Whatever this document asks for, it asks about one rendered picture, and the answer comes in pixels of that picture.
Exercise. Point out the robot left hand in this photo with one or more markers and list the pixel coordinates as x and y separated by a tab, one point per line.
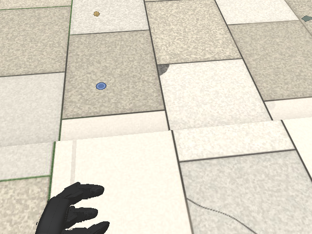
59	215

